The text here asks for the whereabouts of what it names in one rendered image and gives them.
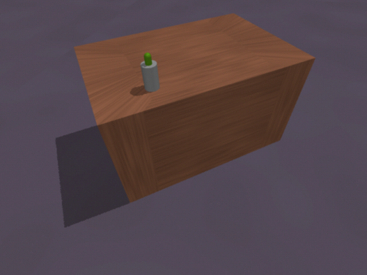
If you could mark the bottle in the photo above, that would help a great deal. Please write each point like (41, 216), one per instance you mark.
(150, 73)

